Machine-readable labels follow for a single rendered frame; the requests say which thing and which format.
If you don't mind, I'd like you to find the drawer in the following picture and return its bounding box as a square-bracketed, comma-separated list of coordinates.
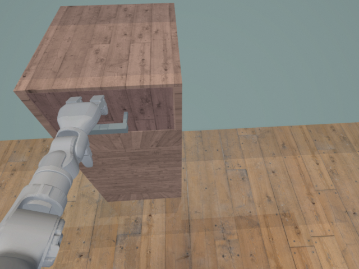
[26, 87, 174, 132]

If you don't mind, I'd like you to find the robot left forearm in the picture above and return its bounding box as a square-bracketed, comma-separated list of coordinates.
[0, 127, 89, 236]

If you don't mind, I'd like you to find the cabinet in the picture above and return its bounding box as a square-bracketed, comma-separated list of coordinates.
[13, 3, 182, 202]

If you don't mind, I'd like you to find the robot left upper arm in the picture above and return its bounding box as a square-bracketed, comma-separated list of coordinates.
[0, 208, 65, 269]

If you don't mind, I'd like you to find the left robot hand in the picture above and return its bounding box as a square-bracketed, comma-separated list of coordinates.
[57, 95, 108, 168]

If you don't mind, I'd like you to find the handle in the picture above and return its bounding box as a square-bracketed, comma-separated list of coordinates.
[88, 112, 128, 135]

